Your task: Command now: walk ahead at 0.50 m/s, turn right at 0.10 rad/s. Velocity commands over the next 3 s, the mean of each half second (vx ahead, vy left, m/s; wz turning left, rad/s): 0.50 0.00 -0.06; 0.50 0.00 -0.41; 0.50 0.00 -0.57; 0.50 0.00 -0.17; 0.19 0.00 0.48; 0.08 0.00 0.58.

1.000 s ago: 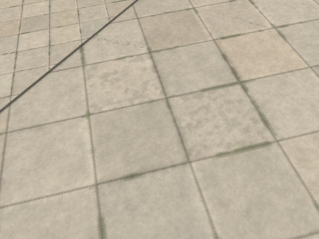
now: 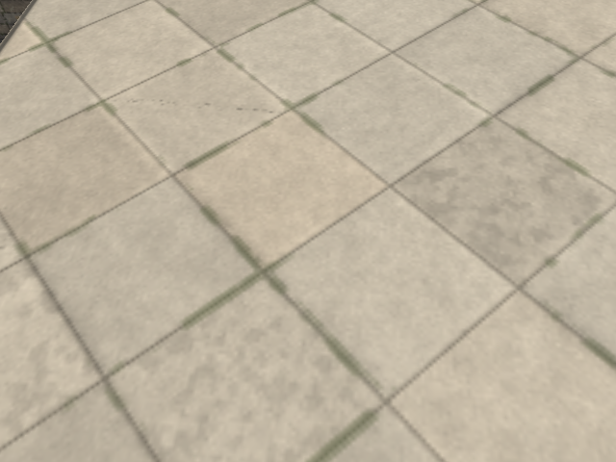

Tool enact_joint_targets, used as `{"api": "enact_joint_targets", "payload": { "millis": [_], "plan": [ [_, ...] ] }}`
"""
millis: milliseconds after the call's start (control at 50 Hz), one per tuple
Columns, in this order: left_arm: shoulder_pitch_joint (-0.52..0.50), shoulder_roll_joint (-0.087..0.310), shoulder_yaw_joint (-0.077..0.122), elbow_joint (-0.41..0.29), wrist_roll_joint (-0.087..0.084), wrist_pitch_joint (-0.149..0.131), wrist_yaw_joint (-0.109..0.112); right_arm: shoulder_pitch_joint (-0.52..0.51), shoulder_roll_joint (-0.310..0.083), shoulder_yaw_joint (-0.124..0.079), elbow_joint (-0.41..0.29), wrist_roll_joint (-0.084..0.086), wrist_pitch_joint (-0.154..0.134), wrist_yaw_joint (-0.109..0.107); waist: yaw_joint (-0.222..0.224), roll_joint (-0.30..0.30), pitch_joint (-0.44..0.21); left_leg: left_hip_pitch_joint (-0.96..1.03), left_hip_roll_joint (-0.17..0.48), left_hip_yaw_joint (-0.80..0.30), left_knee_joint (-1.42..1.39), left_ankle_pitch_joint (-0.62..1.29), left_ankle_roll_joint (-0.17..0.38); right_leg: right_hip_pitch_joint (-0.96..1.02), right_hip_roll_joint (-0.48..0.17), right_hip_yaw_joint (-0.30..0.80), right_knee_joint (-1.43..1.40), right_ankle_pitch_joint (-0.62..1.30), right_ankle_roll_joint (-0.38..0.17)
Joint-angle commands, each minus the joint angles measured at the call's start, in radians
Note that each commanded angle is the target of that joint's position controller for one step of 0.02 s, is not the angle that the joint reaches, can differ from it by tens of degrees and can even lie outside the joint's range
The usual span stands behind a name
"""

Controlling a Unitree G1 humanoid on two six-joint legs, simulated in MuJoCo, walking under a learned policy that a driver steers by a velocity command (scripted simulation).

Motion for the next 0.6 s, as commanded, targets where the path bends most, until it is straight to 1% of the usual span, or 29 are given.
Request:
{"api": "enact_joint_targets", "payload": {
  "millis": [20, 60, 100, 140, 180, 220, 260, 280, 300, 320, 340, 360, 380, 400, 420, 440, 460, 480, 500, 540, 580, 600],
  "plan": [
    [-0.016, 0.143, 0.04, -0.049, -0.002, -0.036, 0.009, 0.032, -0.056, -0.014, -0.051, -0.012, 0.011, -0.001, -0.028, -0.095, -0.085, -0.114, 0.045, -0.038, -0.075, 0.091, -0.02, 0.137, -0.273, 0.256, -0.257, 0.256, -0.208],
    [-0.003, 0.151, 0.043, -0.028, -0.003, -0.038, 0.018, -0.038, -0.042, -0.007, -0.071, -0.019, 0.015, -0.003, -0.013, -0.082, -0.043, -0.149, 0.044, -0.037, -0.204, 0.194, -0.036, 0.133, -0.257, 0.201, -0.284, 0.25, -0.197],
    [0.013, 0.158, 0.044, -0.011, -0.004, -0.034, 0.024, -0.1, -0.029, 0.0, -0.083, -0.017, 0.009, 0.004, 0.01, -0.087, -0.019, -0.134, 0.026, -0.025, -0.348, 0.317, -0.039, 0.133, -0.231, 0.146, -0.296, 0.221, -0.171],
    [0.042, 0.174, 0.048, 0.01, -0.008, -0.03, 0.028, -0.165, -0.02, 0.006, -0.097, -0.011, 0.002, 0.013, 0.036, -0.09, 0.001, -0.099, -0.002, -0.003, -0.467, 0.402, -0.036, 0.134, -0.222, 0.115, -0.299, 0.181, -0.154],
    [0.083, 0.188, 0.052, 0.038, -0.014, -0.026, 0.028, -0.217, -0.026, 0.006, -0.113, -0.006, -0.003, 0.022, 0.058, -0.092, 0.018, -0.086, -0.019, 0.001, -0.531, 0.426, -0.026, 0.165, -0.244, 0.119, -0.289, 0.147, -0.148],
    [0.101, 0.194, 0.056, 0.062, -0.019, -0.019, 0.03, -0.245, -0.039, 0.003, -0.129, -0.005, -0.007, 0.031, 0.058, -0.096, 0.032, -0.104, -0.025, -0.012, -0.578, 0.396, -0.001, 0.229, -0.276, 0.129, -0.261, 0.156, -0.136],
    [0.102, 0.201, 0.06, 0.078, -0.022, -0.009, 0.035, -0.239, -0.055, -0.003, -0.134, -0.008, -0.011, 0.038, 0.041, -0.102, 0.027, -0.094, -0.033, -0.011, -0.608, 0.329, 0.029, 0.292, -0.303, 0.138, -0.218, 0.214, -0.119],
    [0.097, 0.205, 0.062, 0.083, -0.022, -0.004, 0.037, -0.215, -0.065, -0.007, -0.13, -0.009, -0.013, 0.039, 0.025, -0.111, 0.012, -0.059, -0.045, 0.001, -0.616, 0.29, 0.042, 0.315, -0.306, 0.137, -0.185, 0.283, -0.108],
    [0.082, 0.21, 0.063, 0.085, -0.021, 0.002, 0.039, -0.158, -0.081, -0.016, -0.116, -0.011, -0.014, 0.037, -0.01, -0.121, -0.025, 0.03, -0.074, 0.031, -0.63, 0.264, 0.061, 0.325, -0.29, 0.121, -0.111, 0.431, -0.092],
    [0.074, 0.197, 0.057, 0.086, -0.016, 0.01, 0.041, -0.03, -0.114, -0.037, -0.077, -0.014, -0.013, 0.029, -0.075, -0.108, -0.108, 0.206, -0.11, 0.066, -0.64, 0.266, 0.087, 0.301, -0.241, 0.083, 0.049, 0.57, -0.067],
    [0.092, 0.155, 0.037, 0.073, 0.0, 0.013, 0.046, 0.134, -0.17, -0.058, -0.042, -0.017, -0.01, 0.02, -0.136, -0.051, -0.245, 0.482, -0.017, -0.032, -0.594, 0.309, 0.131, 0.159, -0.187, 0.04, 0.305, 0.437, -0.03],
    [0.233, 0.044, 0.004, 0.051, -0.001, -0.005, 0.038, 0.214, -0.275, -0.08, -0.028, -0.03, -0.004, 0.018, -0.082, 0.211, -0.388, 0.86, 0.236, -0.512, -0.665, 0.102, 0.304, -0.252, -0.014, 0.019, 0.714, -0.069, 0.054],
    [0.189, 0.092, 0.009, 0.065, -0.012, -0.026, 0.034, 0.238, -0.19, -0.058, -0.024, -0.011, -0.004, 0.023, -0.123, 0.218, -0.434, 0.893, 0.266, -0.764, -0.844, -0.096, 0.32, -0.392, 0.016, 0.163, 0.843, -0.402, 0.052],
    [0.09, 0.168, 0.031, 0.04, -0.042, -0.036, 0.027, 0.165, -0.148, -0.043, -0.03, -0.008, -0.006, 0.021, -0.118, 0.138, -0.269, 0.778, 0.248, -0.632, -0.863, -0.166, 0.269, -0.489, -0.047, 0.164, 0.896, -0.345, 0.037],
    [0.018, 0.168, 0.028, 0.019, -0.042, -0.041, 0.029, 0.095, -0.124, -0.035, -0.043, -0.013, -0.004, 0.018, -0.094, 0.057, -0.174, 0.634, 0.213, -0.51, -0.876, -0.106, 0.239, -0.481, -0.102, 0.126, 0.857, -0.254, 0.026],
    [-0.016, 0.158, 0.028, 0.014, -0.023, -0.039, 0.033, 0.045, -0.097, -0.027, -0.047, -0.022, -0.005, 0.019, -0.067, 0.022, -0.102, 0.501, 0.178, -0.417, -0.899, -0.008, 0.232, -0.453, -0.138, 0.111, 0.794, -0.184, 0.027],
    [0.006, 0.147, 0.032, 0.023, -0.018, -0.03, 0.034, 0.014, -0.07, -0.019, -0.052, -0.034, -0.011, 0.018, -0.032, 0.046, -0.085, 0.419, 0.148, -0.34, -0.925, 0.077, 0.218, -0.385, -0.172, 0.124, 0.744, -0.128, 0.028],
    [0.036, 0.13, 0.031, 0.038, -0.02, -0.017, 0.034, -0.001, -0.059, -0.017, -0.05, -0.037, -0.017, 0.018, -0.014, 0.065, -0.085, 0.376, 0.128, -0.285, -0.953, 0.123, 0.214, -0.335, -0.181, 0.125, 0.722, -0.098, 0.033],
    [0.057, 0.11, 0.028, 0.051, -0.023, -0.005, 0.035, 0.0, -0.061, -0.019, -0.042, -0.035, -0.025, 0.016, -0.006, 0.065, -0.085, 0.353, 0.123, -0.235, -0.974, 0.175, 0.219, -0.317, -0.183, 0.12, 0.708, -0.082, 0.04],
    [0.031, 0.094, 0.025, 0.045, -0.023, 0.009, 0.039, 0.017, -0.079, -0.026, -0.02, -0.036, -0.037, 0.01, -0.007, 0.043, -0.053, 0.337, 0.125, -0.151, -1.008, 0.263, 0.224, -0.356, -0.182, 0.135, 0.658, -0.023, 0.057],
    [-0.019, 0.087, 0.024, 0.031, -0.02, 0.01, 0.04, 0.039, -0.091, -0.031, 0.0, -0.037, -0.037, 0.001, -0.022, 0.021, -0.031, 0.37, 0.122, -0.082, -1.021, 0.336, 0.216, -0.416, -0.172, 0.156, 0.568, 0.075, 0.069],
    [-0.036, 0.083, 0.024, 0.027, -0.019, 0.006, 0.037, 0.041, -0.093, -0.031, 0.004, -0.036, -0.035, -0.003, -0.027, 0.019, -0.028, 0.385, 0.112, -0.042, -1.023, 0.363, 0.204, -0.423, -0.164, 0.155, 0.511, 0.136, 0.071]
  ]
}}
Next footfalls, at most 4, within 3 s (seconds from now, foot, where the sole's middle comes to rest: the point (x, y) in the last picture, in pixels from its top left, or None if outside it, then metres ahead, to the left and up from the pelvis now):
0.34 left None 0.37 0.16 -0.78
0.90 right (376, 369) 0.66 -0.09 -0.78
1.36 left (327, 252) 0.99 0.02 -0.78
1.86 right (470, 233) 1.05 -0.36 -0.78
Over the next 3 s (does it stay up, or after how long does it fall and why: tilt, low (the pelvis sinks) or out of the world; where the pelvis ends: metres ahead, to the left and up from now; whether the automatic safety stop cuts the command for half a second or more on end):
stays up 1.20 -0.35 0.01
